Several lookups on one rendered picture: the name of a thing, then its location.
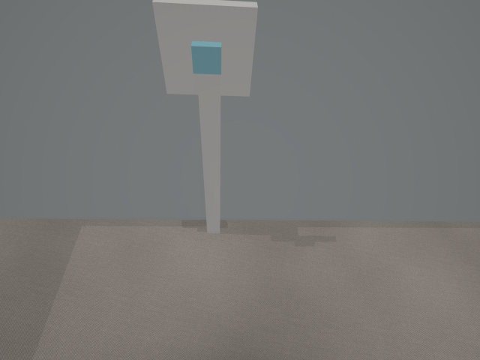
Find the panel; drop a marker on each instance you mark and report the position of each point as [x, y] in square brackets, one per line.
[233, 23]

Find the button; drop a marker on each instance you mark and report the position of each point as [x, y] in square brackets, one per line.
[206, 57]

